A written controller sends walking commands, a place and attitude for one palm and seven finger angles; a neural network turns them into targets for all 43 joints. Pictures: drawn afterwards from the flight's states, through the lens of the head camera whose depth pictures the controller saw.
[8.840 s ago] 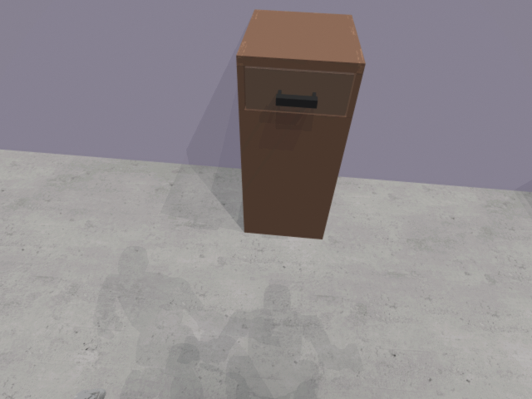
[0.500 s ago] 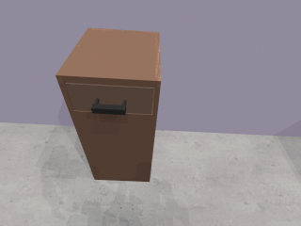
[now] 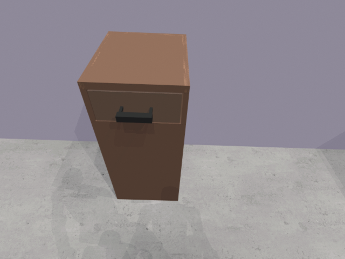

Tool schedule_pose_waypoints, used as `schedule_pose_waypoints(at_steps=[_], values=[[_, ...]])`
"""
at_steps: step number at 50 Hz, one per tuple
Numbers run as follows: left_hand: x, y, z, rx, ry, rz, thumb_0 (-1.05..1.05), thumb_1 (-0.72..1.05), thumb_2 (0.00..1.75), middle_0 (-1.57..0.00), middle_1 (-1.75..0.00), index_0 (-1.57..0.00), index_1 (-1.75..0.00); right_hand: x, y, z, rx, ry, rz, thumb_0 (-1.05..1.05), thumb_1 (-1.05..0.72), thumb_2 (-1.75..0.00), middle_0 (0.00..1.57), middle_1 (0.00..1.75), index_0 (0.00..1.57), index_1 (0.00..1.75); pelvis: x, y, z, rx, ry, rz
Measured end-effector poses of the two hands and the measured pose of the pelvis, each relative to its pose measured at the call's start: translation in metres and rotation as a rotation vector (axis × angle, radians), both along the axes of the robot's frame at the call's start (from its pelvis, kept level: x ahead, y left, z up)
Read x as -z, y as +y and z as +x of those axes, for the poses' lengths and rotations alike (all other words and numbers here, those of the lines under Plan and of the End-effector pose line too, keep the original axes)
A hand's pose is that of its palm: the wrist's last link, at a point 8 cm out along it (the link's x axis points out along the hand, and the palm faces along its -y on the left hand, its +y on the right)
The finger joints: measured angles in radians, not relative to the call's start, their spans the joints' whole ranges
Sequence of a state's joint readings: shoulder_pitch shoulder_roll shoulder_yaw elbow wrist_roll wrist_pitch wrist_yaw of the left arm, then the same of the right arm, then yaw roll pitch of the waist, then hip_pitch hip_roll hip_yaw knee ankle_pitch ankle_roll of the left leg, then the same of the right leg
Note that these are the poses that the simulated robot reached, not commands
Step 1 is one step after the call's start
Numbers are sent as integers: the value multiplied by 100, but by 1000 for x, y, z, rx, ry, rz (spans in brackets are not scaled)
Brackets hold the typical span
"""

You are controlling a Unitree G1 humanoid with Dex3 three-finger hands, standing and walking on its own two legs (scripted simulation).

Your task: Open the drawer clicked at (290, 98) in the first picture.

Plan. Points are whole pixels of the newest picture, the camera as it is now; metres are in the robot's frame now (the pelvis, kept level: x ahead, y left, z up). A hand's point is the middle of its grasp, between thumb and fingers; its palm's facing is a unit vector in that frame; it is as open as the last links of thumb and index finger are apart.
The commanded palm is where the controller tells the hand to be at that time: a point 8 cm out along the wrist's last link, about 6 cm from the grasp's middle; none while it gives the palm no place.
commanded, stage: shuffle to correct the standing spot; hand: left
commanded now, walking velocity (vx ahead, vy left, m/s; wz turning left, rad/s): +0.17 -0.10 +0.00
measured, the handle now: (135, 113) +0.59 +0.18 -0.02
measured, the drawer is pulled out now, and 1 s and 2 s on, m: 0.00 0.00 0.00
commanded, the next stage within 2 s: come to a stop and stand still in 0.52 s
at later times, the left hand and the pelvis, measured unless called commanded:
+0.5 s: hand out of the picture +0.04 +0.16 -0.17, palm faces +0.04 -0.99 -0.17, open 7.3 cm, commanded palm none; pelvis +0.03 -0.02 +0.00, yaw +0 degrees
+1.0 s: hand out of the picture +0.11 +0.12 -0.19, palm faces +0.10 -0.98 -0.16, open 7.3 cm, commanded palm none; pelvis +0.11 -0.04 -0.01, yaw +0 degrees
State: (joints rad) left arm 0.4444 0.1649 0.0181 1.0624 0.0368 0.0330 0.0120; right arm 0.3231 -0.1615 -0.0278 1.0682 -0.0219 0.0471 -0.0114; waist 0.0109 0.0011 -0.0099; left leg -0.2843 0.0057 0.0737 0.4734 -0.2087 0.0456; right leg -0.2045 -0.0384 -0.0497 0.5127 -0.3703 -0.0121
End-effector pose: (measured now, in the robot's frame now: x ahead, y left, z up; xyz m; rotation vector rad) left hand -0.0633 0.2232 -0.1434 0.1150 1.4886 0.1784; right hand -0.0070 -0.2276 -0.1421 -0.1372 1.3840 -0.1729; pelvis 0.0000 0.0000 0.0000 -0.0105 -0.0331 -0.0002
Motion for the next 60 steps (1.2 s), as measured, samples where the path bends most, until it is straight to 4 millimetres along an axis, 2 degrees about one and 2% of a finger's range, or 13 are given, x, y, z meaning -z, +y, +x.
schedule_pose_waypoints(at_steps=[4,8,13,17,24,28,32,36,42,46,50,55,60], values=[[-4,-16,-23,-52,26,-1,0,91,90,-20,-30,-20,-29,3,-10,-4,-7,18,3,0,-91,-90,20,30,20,29,0,-9,-3,-15,2,0],[-3,-31,-40,-101,54,-18,0,91,90,-20,-30,-20,-29,-2,-15,6,-16,-4,-1,0,-91,-90,20,30,20,29,-2,-13,-1,-20,8,3],[12,-38,-28,-98,48,-72,1,91,90,-20,-30,-20,-29,-3,-9,23,-21,-75,-20,0,-91,-90,20,30,20,29,5,-7,6,-40,16,-17],[21,-35,4,-55,15,-100,1,91,90,-20,-30,-20,-29,1,0,18,5,-81,-28,0,-91,-90,20,30,20,29,10,-4,11,-17,19,-3],[-3,-19,86,24,-116,-29,3,94,90,-20,-30,-20,-29,-2,6,-4,53,19,26,0,-91,-90,20,30,20,29,-4,-14,30,3,39,8],[-12,-17,123,60,-148,24,3,94,90,-20,-30,-20,-29,3,-3,-7,88,67,57,0,-91,-90,20,30,20,29,-3,-28,45,13,46,21],[-9,-31,157,80,-190,62,2,93,90,-20,-30,-20,-29,18,-22,-2,102,121,82,0,-91,-90,20,30,20,30,8,-49,64,16,47,30],[-12,-54,169,32,-221,53,1,92,90,-20,-30,-20,-29,16,-42,27,59,138,74,0,-91,-90,20,30,20,29,4,-59,83,-5,37,11],[-7,-72,168,13,-143,24,1,95,90,-20,-30,-20,-29,6,-59,103,26,21,29,0,-91,-90,20,30,20,29,-2,-64,103,-4,29,8],[2,-71,167,-15,-117,-3,1,93,90,-20,-30,-20,-29,2,-60,149,-18,-43,-8,1,-93,-90,20,30,20,29,1,-56,109,-4,20,-1],[15,-57,167,-33,-99,-20,1,92,90,-21,-30,-20,-30,-2,-53,186,-51,-118,-45,0,-93,-90,20,30,20,29,9,-42,114,-5,12,-14],[21,-32,174,-12,-99,-7,1,91,90,-20,-30,-20,-29,-9,-35,204,-77,-193,-61,0,-92,-90,20,30,20,29,11,-29,108,19,7,-1],[11,-14,175,33,-115,15,1,91,90,-20,-30,-20,-29,-12,-18,198,-68,-226,-34,0,-92,-90,20,30,20,29,5,-22,95,31,24,-5]])
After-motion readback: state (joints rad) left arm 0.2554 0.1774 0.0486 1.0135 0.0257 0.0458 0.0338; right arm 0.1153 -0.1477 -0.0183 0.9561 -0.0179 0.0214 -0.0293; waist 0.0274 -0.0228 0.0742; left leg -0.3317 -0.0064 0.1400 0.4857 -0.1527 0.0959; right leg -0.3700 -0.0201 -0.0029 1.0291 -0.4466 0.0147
